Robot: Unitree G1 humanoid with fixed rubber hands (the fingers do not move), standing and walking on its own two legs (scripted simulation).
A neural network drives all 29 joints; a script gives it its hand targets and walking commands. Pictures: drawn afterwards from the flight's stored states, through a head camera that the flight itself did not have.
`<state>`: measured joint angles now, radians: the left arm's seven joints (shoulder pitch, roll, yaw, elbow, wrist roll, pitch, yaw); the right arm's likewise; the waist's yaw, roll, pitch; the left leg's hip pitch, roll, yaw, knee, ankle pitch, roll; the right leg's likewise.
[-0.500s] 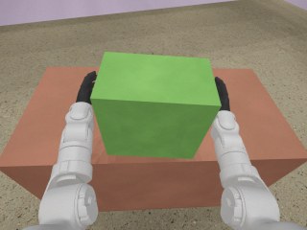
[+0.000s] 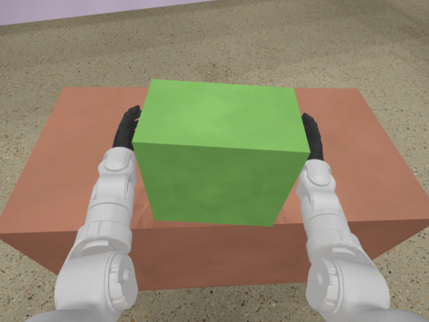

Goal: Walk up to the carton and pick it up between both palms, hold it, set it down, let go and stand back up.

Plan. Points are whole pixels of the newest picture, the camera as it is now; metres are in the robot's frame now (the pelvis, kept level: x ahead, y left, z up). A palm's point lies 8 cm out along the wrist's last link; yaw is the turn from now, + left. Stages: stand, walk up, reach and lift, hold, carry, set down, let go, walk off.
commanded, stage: set down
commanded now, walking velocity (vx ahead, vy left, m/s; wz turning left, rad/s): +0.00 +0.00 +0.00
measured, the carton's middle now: (217, 159) +0.41 -0.01 +0.05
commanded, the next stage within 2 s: none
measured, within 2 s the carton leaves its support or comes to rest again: rests again in 0.92 s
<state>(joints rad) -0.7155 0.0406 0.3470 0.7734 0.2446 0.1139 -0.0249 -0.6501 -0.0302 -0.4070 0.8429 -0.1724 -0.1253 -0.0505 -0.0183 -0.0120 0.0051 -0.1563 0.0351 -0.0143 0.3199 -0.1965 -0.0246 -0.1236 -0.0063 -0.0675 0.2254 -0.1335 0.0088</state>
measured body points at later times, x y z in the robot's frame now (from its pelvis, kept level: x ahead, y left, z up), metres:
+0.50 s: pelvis +0.00 +0.00 +0.00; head +0.05 +0.00 +0.45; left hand +0.43 +0.17 +0.06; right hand +0.41 -0.19 +0.07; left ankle -0.02 +0.13 -0.75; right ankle -0.01 -0.12 -0.75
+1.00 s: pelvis +0.00 +0.00 +0.00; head +0.06 +0.00 +0.44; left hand +0.42 +0.17 +0.04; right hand +0.40 -0.19 +0.04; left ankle -0.02 +0.13 -0.75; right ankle -0.01 -0.12 -0.75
